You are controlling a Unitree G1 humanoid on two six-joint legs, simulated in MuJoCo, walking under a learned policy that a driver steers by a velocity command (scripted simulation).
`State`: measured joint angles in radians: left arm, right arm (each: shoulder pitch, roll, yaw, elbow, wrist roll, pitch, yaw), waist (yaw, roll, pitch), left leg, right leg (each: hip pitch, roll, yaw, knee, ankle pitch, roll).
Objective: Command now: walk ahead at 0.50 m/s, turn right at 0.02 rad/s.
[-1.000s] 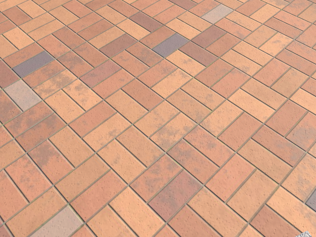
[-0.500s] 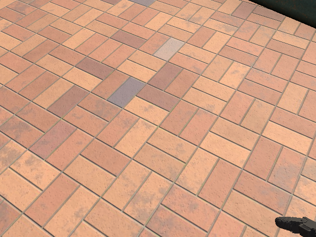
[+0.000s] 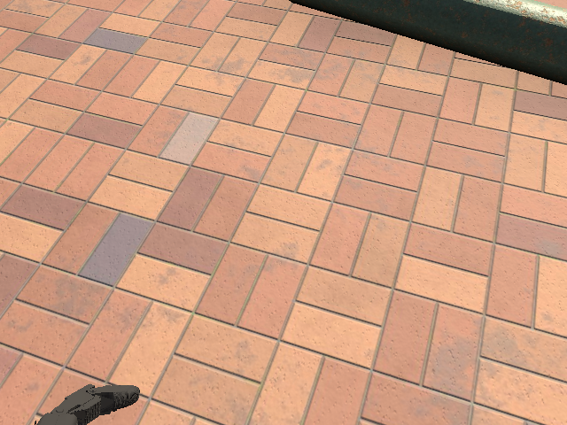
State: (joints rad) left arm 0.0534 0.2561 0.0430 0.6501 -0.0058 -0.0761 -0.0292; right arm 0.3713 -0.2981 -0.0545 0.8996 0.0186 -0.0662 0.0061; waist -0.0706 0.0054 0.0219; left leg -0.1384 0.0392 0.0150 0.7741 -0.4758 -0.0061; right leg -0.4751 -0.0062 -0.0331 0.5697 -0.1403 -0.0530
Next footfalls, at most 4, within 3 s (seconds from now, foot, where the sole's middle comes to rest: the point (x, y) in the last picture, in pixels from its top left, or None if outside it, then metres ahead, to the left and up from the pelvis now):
0.50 left None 0.41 0.16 -0.76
0.98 right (255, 312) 0.74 0.07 -0.76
1.50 left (105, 309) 0.78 0.46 -0.76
1.98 right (80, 213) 1.11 0.57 -0.76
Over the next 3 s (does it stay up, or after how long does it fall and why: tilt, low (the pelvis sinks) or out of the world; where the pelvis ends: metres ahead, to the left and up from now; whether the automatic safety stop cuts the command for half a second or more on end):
stays up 1.01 0.89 0.01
